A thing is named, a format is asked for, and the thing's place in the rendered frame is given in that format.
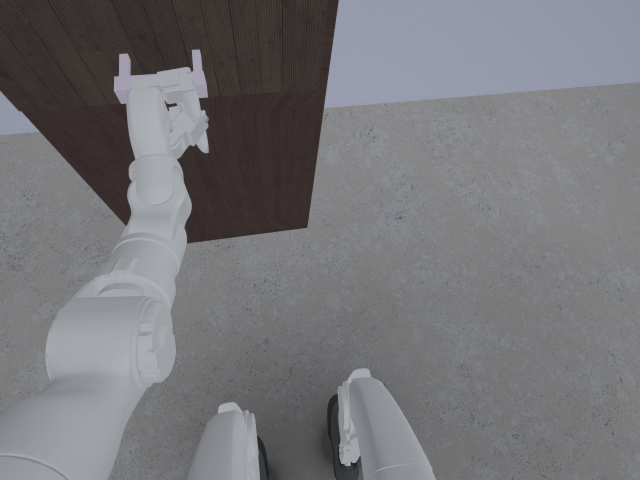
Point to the drawer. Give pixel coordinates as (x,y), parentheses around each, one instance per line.
(65,53)

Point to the right robot foot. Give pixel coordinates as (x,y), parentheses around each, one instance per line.
(348,471)

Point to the robot left upper arm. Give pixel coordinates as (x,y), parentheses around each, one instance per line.
(104,352)

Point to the right robot thigh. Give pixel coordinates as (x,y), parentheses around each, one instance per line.
(389,449)

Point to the handle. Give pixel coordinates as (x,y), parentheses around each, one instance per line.
(125,80)

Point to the robot left forearm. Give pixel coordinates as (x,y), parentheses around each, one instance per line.
(149,253)

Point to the cabinet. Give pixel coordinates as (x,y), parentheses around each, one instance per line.
(257,177)

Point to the left robot hand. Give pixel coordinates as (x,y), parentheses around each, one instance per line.
(150,123)

